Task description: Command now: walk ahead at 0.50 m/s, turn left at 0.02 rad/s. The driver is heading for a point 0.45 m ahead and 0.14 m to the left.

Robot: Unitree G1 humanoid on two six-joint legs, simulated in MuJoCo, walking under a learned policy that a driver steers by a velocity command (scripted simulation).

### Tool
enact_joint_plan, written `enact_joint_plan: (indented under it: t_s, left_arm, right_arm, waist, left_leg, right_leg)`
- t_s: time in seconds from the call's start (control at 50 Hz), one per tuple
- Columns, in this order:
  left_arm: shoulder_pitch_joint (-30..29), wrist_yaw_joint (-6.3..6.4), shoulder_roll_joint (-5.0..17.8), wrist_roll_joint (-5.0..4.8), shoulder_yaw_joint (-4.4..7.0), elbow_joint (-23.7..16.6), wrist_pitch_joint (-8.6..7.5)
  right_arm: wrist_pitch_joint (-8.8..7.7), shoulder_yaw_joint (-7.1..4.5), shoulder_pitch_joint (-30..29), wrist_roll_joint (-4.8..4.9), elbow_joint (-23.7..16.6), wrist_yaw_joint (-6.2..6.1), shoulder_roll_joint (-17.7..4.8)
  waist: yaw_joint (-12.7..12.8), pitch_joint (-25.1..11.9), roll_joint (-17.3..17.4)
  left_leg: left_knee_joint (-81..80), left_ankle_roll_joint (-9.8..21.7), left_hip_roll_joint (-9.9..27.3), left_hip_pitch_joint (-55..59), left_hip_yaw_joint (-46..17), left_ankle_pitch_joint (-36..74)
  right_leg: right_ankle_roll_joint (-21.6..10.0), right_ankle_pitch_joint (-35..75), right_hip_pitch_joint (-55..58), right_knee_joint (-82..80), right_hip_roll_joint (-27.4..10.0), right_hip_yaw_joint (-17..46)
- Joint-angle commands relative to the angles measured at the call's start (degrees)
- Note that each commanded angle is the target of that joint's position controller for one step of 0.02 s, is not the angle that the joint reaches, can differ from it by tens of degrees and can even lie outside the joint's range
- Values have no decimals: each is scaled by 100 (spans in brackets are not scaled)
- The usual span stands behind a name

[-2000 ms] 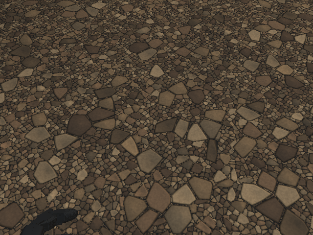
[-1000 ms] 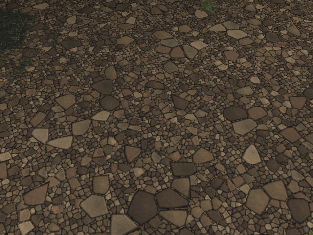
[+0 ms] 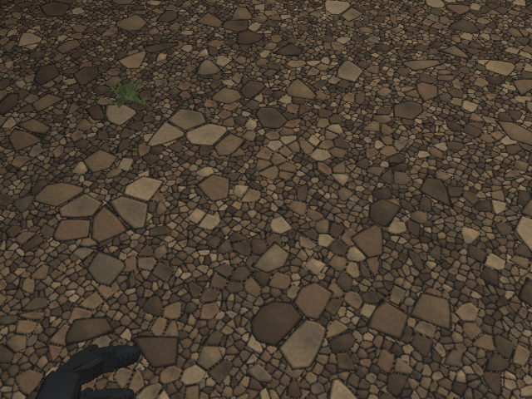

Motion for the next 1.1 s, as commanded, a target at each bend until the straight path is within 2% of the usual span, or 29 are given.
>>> enact_joint_plan:
  t_s: [0.02,0.04,0.06,0.08,0.1,0.12,0.16,0.28,0.36,0.44,0.5,0.52,0.54,0.56,0.58,0.6,0.62,0.64,0.66,0.74,0.82,0.92,0.96,0.98,1.0,1.02,1.04,1.06,1.1]
  left_arm:
    - [2399,184,1523,114,597,176,-5]
    - [2368,167,1710,145,587,178,10]
    - [2252,152,1163,100,464,165,-11]
    - [1904,148,987,58,390,192,-45]
    - [1556,129,822,66,338,208,-78]
    - [1289,107,658,84,305,226,-120]
    - [1076,102,540,137,310,315,-242]
    - [1176,220,717,181,403,695,-325]
    - [1402,296,916,121,460,886,-256]
    - [1717,320,1047,12,521,1115,-84]
    - [1591,381,1244,-33,565,1124,59]
    - [1530,411,1278,-33,561,1118,116]
    - [1437,435,1251,-68,527,1096,130]
    - [1596,431,968,98,410,960,54]
    - [2177,333,340,162,174,788,-89]
    - [1936,257,967,-1,304,1014,-198]
    - [1494,234,991,-203,315,870,-213]
    - [1286,290,870,-136,292,890,-200]
    - [1142,354,907,-16,335,935,-140]
    - [1593,441,607,59,304,1092,160]
    - [1199,461,516,85,251,1075,214]
    - [755,426,637,70,285,1056,269]
    - [891,398,595,143,281,1133,229]
    - [884,403,758,202,302,1135,201]
    - [804,432,1079,203,350,1083,199]
    - [586,429,1003,162,332,1157,231]
    - [432,376,684,112,293,1161,246]
    - [434,344,570,129,260,1181,243]
    - [521,318,633,136,263,1318,184]
  right_arm:
    - [-70,4,-315,-195,-484,-38,-531]
    - [-167,148,331,-112,-523,-4,-43]
    - [-204,-37,-120,33,-447,16,-738]
    - [-220,-102,-549,113,-606,30,-867]
    - [-199,-95,-729,65,-606,-1,-763]
    - [-148,-118,-746,-11,-589,-19,-696]
    - [-2,-106,-478,5,-478,-32,-460]
    - [111,-95,-1070,-41,-688,-5,-224]
    - [77,-11,-1853,-72,-963,145,-84]
    - [76,8,-2404,-56,-1322,286,-93]
    - [102,-106,-2134,-85,-1433,345,-297]
    - [101,-214,-1551,-112,-1318,331,-473]
    - [83,-372,-702,-139,-1108,262,-749]
    - [121,-499,-128,-177,-990,116,-1258]
    - [87,-460,-578,-282,-1231,67,-1608]
    - [98,-341,-415,-259,-1257,88,-1115]
    - [80,-272,-675,-231,-1195,98,-875]
    - [47,-228,-991,-138,-1142,110,-678]
    - [38,-164,-1253,-107,-1148,77,-450]
    - [-19,-154,-1656,-284,-1083,64,-515]
    - [51,-131,-1750,-279,-872,-24,-523]
    - [157,-43,-1685,-295,-566,-23,-425]
    - [179,23,-1747,-208,-477,-25,-301]
    - [161,72,-1518,-233,-406,-27,-171]
    - [133,73,-1125,-348,-338,-18,-150]
    - [146,87,-782,-331,-234,-34,-30]
    - [196,96,-1131,-332,-229,-61,-140]
    - [257,48,-1400,-276,-228,-90,-311]
    - [366,40,-1487,-251,-179,-135,-309]
  waist:
    - [1505,-1703,-324]
    - [1097,-2375,-1586]
    - [1324,-1809,-769]
    - [1207,-1010,-640]
    - [1008,-651,-330]
    - [837,-365,-366]
    - [589,-273,-453]
    - [597,115,-160]
    - [893,370,-21]
    - [1038,506,-12]
    - [712,141,-281]
    - [374,-204,-329]
    - [-107,-652,-189]
    - [-198,-1275,677]
    - [455,-2240,1814]
    - [6,-2872,681]
    - [84,-2055,676]
    - [280,-1208,243]
    - [406,-902,200]
    - [863,-757,449]
    - [753,-870,665]
    - [605,-613,718]
    - [797,-532,615]
    - [727,-533,356]
    - [394,-594,-206]
    - [129,-658,-797]
    - [331,-532,-657]
    - [490,-395,-379]
    - [547,-347,-275]
  left_leg:
    - [3293,486,558,-2173,-186,2538]
    - [4882,266,-300,-3910,-669,-1038]
    - [5420,300,-24,-4433,-1203,-946]
    - [5364,348,205,-4667,-1081,-391]
    - [5137,313,432,-4465,-983,92]
    - [4881,264,562,-4268,-984,438]
    - [4765,179,674,-3755,-1022,840]
    - [3541,49,601,-4284,-1134,2150]
    - [2391,156,529,-4186,-673,2782]
    - [1817,391,428,-4426,-361,2284]
    - [1712,686,-70,-3590,111,1437]
    - [1605,805,-331,-2837,214,1366]
    - [1024,989,-497,-1504,112,2167]
    - [1163,1322,452,318,-1193,4162]
    - [796,2753,2244,1951,-4283,5625]
    - [665,2703,2190,1804,-3871,6122]
    - [700,2483,1927,1259,-2903,6084]
    - [526,2090,1545,320,-2258,5597]
    - [325,1875,1343,-314,-1963,5174]
    - [-161,1811,1035,-1667,-1195,5618]
    - [-170,1568,830,-1611,-825,5156]
    - [-116,1445,951,-1565,-1157,3494]
    - [187,1151,764,-1685,-1178,2706]
    - [372,850,515,-1788,-1147,2127]
    - [663,606,99,-1994,-927,1301]
    - [529,432,-140,-1926,-712,659]
    - [444,349,-127,-1606,-659,840]
    - [490,374,-102,-1602,-674,1014]
    - [484,424,-29,-1593,-748,1415]
  right_leg:
    - [-660,422,4039,56,-1217,1359]
    - [-1416,-825,5106,-753,-2290,3815]
    - [-1207,-1508,4576,-1056,-2101,3634]
    - [-1002,-1356,3851,-1200,-1907,2753]
    - [-880,-960,3171,-1390,-1646,2176]
    - [-818,-587,2663,-1599,-1439,1695]
    - [-778,-70,2110,-1953,-1290,1104]
    - [-712,917,2162,-2248,-1206,-129]
    - [-595,987,2422,-2328,-1247,-669]
    - [-503,1559,3278,-1962,-1476,-919]
    - [-317,4228,3527,-901,-1475,-1119]
    - [-218,4970,3423,-36,-1375,-1144]
    - [13,4642,2879,1151,-1118,-1248]
    - [333,1841,1370,2929,-712,-1209]
    - [746,-3246,-642,5167,505,-528]
    - [672,-3201,-527,5366,180,675]
    - [591,-2981,-879,5159,-85,572]
    - [567,-2637,-988,4544,-329,405]
    - [575,-2348,-791,4101,-472,377]
    - [764,-1606,308,3120,-402,264]
    - [795,-650,590,1773,-383,254]
    - [685,-579,947,715,-299,298]
    - [507,95,1562,-336,-209,208]
    - [397,1107,1946,-632,-461,502]
    - [200,2059,2274,-455,-868,839]
    - [-132,1524,2083,-390,-971,924]
    - [-71,543,1671,-504,-752,848]
    - [86,254,1549,-543,-553,687]
    - [232,517,1650,-459,-399,530]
